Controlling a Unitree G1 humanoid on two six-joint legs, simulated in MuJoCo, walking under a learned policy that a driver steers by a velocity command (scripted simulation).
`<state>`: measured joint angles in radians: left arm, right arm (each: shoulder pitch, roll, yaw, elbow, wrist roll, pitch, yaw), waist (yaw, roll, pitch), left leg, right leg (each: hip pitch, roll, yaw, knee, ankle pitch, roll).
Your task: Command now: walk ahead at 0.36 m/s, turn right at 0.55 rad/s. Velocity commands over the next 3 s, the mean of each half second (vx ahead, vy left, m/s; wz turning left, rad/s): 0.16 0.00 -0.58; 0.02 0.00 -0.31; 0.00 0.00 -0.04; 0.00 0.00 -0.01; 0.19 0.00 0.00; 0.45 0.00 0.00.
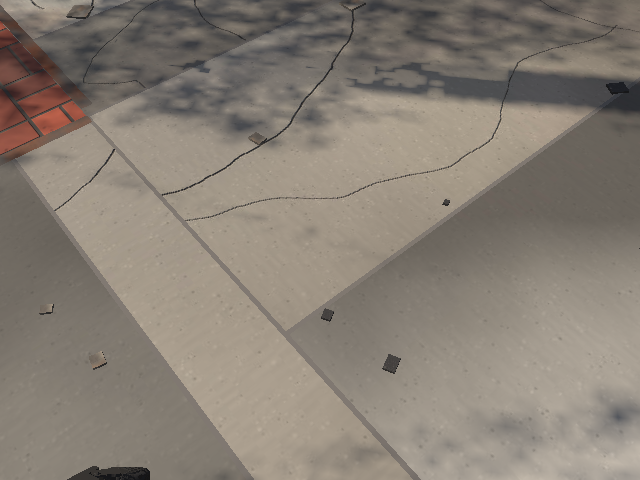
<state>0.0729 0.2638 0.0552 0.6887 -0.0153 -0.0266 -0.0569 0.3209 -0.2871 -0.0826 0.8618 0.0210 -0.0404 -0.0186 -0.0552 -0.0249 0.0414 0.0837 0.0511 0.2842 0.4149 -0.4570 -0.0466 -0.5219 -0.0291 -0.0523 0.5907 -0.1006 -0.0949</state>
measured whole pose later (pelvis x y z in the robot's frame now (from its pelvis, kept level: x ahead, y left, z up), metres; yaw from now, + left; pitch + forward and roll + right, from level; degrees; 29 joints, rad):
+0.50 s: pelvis +0.17 +0.01 +0.01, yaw -19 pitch +2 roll +0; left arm 0.19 0.32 0.08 0.66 -0.02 0.04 0.03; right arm 0.11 -0.29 -0.05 0.72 -0.01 -0.04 -0.01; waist 0.02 0.01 0.01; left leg -0.39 -0.02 -0.09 0.52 -0.15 -0.04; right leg -0.31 0.15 0.22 0.59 -0.30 -0.04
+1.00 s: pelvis +0.17 -0.01 +0.02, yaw -26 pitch -1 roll +0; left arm 0.19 0.23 0.03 0.71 0.03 0.03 0.00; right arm 0.18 -0.28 -0.03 0.80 -0.02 0.00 -0.01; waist -0.03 0.04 0.03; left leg -0.27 0.06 -0.02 0.49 -0.20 -0.05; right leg -0.21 0.03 0.04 0.51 -0.29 -0.02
